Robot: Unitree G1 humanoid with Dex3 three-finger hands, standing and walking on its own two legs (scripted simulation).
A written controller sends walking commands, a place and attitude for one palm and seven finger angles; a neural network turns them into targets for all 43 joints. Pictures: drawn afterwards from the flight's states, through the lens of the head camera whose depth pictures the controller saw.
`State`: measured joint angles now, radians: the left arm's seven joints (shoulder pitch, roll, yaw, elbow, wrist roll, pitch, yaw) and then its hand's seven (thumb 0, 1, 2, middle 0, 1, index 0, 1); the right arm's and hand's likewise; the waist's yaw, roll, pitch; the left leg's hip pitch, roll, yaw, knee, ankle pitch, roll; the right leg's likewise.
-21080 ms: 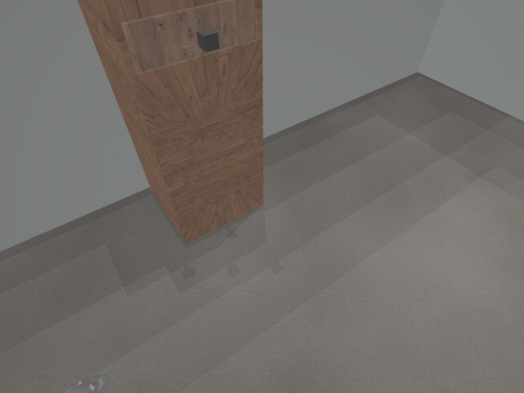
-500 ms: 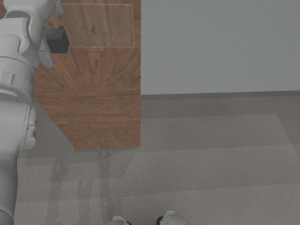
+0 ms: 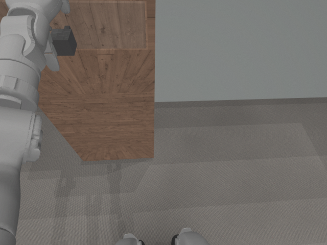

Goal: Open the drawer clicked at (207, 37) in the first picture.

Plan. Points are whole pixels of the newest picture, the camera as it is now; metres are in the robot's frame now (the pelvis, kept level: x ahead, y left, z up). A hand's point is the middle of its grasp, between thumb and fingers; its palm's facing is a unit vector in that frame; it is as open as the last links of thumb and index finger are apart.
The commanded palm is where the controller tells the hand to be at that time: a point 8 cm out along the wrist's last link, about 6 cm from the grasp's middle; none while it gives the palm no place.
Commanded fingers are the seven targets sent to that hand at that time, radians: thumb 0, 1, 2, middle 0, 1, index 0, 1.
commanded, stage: lift the fingers back up to retry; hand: left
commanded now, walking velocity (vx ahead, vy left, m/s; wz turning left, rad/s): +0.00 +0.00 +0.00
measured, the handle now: (65, 37) +0.59 +0.19 +0.15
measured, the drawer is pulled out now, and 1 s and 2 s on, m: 0.00 0.00 0.00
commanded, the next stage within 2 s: re-aim the fingers above the handle in 0.74 s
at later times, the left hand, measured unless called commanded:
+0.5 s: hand (46, 24) +0.55 +0.20 +0.21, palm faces -0.03 +0.00 -1.00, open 13.5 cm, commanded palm +0.57 +0.20 +0.27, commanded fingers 0.00 -0.50 0.30 -0.30 -1.20 -0.30 -1.20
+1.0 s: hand (45, 21) +0.56 +0.21 +0.21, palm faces -0.04 +0.00 -1.00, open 13.2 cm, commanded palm +0.56 +0.19 +0.28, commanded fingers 0.00 -0.50 0.30 -0.30 -1.20 -0.30 -1.20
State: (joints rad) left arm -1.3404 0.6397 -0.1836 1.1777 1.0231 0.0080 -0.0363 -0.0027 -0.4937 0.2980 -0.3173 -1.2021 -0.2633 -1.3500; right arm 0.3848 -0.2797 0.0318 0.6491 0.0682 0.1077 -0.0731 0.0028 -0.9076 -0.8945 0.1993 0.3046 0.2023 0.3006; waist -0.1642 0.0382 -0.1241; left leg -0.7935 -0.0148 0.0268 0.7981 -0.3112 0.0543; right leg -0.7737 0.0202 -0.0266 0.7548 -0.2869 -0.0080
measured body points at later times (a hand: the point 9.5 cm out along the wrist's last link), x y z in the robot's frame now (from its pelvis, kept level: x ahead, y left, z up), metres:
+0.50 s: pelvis +0.02 +0.00 +0.01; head +0.10 +0.00 +0.46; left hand +0.55 +0.20 +0.26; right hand +0.01 -0.27 -0.12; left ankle +0.04 +0.08 -0.70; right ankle +0.04 -0.12 -0.70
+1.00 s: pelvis +0.04 -0.01 +0.02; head +0.11 -0.02 +0.47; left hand +0.55 +0.20 +0.27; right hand +0.07 -0.28 -0.11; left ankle +0.04 +0.08 -0.70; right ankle +0.04 -0.12 -0.70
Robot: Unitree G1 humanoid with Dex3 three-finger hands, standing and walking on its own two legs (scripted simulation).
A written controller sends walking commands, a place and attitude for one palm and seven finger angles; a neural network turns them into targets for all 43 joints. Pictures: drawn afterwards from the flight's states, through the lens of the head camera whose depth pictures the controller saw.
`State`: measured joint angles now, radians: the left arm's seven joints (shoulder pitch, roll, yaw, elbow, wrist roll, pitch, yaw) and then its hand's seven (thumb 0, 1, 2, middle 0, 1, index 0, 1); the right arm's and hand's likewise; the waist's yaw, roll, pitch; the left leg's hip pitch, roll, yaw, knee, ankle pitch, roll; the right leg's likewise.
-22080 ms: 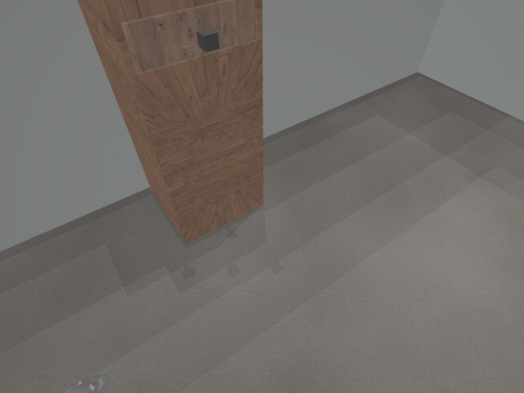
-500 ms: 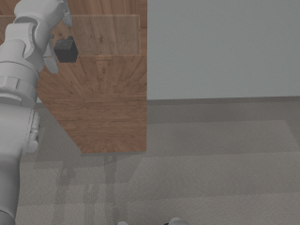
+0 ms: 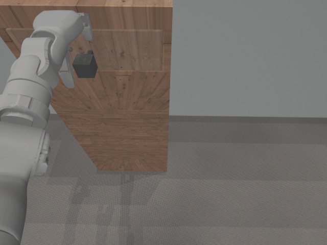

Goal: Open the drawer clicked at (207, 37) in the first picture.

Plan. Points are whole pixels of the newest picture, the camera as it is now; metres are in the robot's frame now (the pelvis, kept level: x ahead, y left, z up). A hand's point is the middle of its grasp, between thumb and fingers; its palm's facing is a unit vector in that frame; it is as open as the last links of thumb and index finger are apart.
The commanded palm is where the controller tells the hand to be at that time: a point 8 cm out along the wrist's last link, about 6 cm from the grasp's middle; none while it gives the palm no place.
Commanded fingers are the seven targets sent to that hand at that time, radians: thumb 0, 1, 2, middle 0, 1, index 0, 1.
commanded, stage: re-aim the fingers above the handle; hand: left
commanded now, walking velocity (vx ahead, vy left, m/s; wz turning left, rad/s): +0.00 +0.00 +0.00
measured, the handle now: (87, 61) +0.55 +0.18 +0.13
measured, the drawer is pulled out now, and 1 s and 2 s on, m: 0.00 0.00 0.00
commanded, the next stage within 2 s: lower the fingers behind the handle in 1.86 s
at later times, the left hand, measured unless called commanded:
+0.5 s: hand (71, 49) +0.52 +0.19 +0.19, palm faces -0.04 +0.01 -1.00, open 13.4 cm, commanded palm +0.52 +0.18 +0.26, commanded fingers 0.00 -0.50 0.30 -0.30 -1.20 -0.30 -1.20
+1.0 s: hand (75, 48) +0.52 +0.18 +0.19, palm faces -0.02 -0.01 -1.00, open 13.5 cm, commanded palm +0.52 +0.17 +0.26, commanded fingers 0.00 -0.50 0.30 -0.30 -1.20 -0.30 -1.20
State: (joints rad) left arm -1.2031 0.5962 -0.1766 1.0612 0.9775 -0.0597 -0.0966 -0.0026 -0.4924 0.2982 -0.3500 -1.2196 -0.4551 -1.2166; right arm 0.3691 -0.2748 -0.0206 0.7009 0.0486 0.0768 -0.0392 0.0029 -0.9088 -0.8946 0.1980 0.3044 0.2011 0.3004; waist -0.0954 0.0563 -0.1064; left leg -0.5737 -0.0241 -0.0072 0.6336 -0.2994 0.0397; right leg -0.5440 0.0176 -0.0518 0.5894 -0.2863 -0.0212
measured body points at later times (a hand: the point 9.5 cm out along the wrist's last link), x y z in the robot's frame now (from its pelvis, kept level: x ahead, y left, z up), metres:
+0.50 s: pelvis +0.01 +0.00 +0.00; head +0.07 -0.02 +0.45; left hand +0.52 +0.19 +0.25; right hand +0.04 -0.27 -0.13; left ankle +0.00 +0.09 -0.72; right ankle -0.01 -0.11 -0.72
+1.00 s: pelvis +0.01 +0.00 +0.00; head +0.07 -0.01 +0.45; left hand +0.52 +0.18 +0.25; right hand +0.05 -0.26 -0.13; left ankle +0.00 +0.09 -0.72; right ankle -0.01 -0.11 -0.72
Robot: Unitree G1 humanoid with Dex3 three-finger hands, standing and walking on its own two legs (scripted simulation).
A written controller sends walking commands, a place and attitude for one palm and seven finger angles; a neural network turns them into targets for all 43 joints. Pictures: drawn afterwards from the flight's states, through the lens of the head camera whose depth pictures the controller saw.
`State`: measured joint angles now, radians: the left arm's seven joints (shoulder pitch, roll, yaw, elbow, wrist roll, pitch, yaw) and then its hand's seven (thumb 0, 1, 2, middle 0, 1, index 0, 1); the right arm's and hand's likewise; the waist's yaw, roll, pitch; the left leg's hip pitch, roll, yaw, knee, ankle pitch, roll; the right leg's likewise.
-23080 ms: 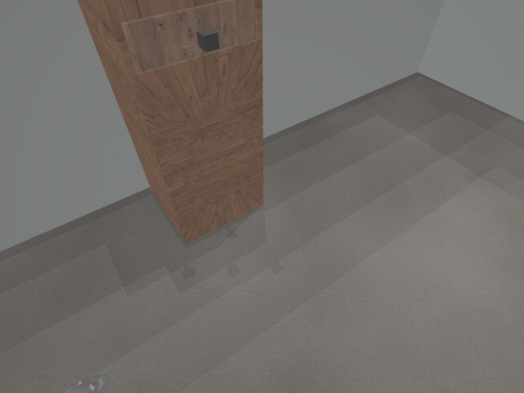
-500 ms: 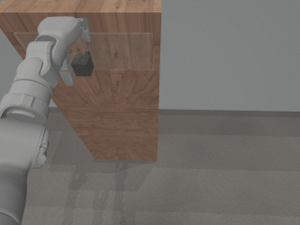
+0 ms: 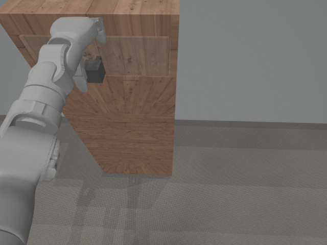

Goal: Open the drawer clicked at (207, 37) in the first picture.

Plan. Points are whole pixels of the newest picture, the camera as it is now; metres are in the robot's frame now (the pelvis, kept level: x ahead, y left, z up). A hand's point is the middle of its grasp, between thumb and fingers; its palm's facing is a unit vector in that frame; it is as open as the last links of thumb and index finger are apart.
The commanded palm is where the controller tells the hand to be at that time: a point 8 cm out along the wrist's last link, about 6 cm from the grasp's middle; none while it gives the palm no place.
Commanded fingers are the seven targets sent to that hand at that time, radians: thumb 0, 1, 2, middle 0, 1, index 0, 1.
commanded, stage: re-aim the fingers above the handle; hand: left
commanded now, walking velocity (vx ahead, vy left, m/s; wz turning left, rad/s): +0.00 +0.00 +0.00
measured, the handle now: (95, 66) +0.55 +0.18 +0.13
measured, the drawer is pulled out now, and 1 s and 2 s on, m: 0.00 0.00 0.00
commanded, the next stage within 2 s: lower the fingers behind the handle in 0.86 s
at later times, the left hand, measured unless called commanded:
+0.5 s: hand (85, 54) +0.51 +0.18 +0.19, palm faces -0.02 +0.00 -1.00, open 13.4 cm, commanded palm +0.52 +0.17 +0.25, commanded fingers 0.00 -0.50 0.30 -0.30 -1.20 -0.30 -1.20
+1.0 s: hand (85, 53) +0.51 +0.18 +0.19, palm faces -0.02 -0.01 -1.00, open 13.3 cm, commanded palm +0.52 +0.17 +0.24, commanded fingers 0.00 -0.50 0.30 -0.30 -1.20 -0.30 -1.20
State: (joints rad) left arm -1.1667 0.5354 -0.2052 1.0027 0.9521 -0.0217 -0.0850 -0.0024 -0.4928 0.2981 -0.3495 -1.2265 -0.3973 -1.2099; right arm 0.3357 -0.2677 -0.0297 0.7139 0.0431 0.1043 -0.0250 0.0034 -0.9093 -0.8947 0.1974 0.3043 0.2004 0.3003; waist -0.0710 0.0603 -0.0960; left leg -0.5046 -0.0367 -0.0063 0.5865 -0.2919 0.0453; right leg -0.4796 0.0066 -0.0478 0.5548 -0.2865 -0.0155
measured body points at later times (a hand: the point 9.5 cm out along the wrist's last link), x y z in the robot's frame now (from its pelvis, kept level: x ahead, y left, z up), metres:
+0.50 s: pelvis -0.02 +0.00 +0.00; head +0.05 -0.02 +0.44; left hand +0.51 +0.17 +0.25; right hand -0.01 -0.28 -0.14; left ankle -0.01 +0.09 -0.73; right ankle -0.02 -0.11 -0.73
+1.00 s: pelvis -0.02 +0.00 -0.01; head +0.05 -0.01 +0.44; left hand +0.51 +0.17 +0.24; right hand -0.01 -0.28 -0.14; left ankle -0.01 +0.09 -0.73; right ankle -0.02 -0.11 -0.73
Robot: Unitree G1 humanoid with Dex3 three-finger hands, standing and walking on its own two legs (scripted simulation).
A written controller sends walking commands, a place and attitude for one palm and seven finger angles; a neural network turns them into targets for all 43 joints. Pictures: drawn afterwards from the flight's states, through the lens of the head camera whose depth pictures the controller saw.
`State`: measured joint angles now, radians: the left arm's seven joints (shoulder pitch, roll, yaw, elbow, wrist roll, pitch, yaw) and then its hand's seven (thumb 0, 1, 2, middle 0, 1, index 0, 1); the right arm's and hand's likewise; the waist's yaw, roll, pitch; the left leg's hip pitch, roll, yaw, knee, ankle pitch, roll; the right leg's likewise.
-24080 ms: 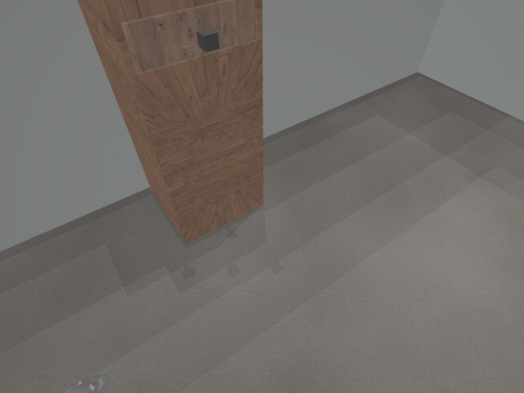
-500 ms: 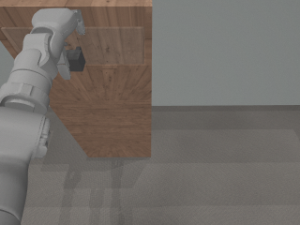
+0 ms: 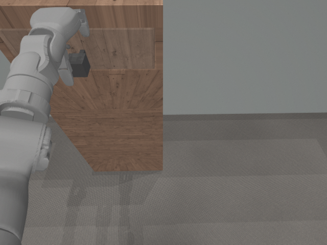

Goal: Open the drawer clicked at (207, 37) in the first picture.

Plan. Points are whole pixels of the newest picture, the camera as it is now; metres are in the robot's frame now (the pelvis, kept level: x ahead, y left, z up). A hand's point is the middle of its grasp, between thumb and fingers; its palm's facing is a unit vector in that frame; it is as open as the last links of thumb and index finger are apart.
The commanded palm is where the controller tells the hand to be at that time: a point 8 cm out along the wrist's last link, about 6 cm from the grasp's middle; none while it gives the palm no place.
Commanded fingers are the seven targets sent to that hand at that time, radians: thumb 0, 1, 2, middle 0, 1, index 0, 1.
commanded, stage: lower the fingers behind the handle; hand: left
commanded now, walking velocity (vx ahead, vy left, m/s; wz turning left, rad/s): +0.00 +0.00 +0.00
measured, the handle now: (80, 60) +0.56 +0.19 +0.13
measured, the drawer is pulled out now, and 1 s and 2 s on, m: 0.00 0.00 0.00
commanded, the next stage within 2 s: lift the fingers back up to retry in 1.56 s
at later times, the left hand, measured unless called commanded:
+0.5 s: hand (69, 48) +0.53 +0.19 +0.19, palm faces +0.02 -0.02 -1.00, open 13.4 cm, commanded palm +0.54 +0.18 +0.21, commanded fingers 0.00 -0.50 0.30 -0.30 -1.20 -0.30 -1.20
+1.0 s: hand (71, 50) +0.53 +0.19 +0.19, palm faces +0.03 -0.01 -1.00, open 13.7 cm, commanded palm +0.54 +0.18 +0.18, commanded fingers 0.00 -0.50 0.30 -0.30 -1.20 -0.30 -1.20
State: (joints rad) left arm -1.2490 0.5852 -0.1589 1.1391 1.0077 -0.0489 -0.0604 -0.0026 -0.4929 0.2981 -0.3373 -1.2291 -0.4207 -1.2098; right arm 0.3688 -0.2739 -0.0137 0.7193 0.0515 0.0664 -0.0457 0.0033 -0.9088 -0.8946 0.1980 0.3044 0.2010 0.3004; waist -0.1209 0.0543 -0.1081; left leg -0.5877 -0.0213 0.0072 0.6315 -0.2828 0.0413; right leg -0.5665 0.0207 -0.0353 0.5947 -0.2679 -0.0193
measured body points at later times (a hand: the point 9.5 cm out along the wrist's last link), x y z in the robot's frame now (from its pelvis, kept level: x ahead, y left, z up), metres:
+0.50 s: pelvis -0.02 +0.00 -0.01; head +0.06 +0.00 +0.44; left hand +0.52 +0.18 +0.25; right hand -0.01 -0.27 -0.13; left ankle +0.01 +0.09 -0.72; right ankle +0.01 -0.11 -0.72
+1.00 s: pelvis -0.03 +0.00 -0.02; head +0.05 +0.00 +0.42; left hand +0.52 +0.18 +0.24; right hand -0.04 -0.27 -0.14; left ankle +0.01 +0.09 -0.72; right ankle +0.01 -0.11 -0.72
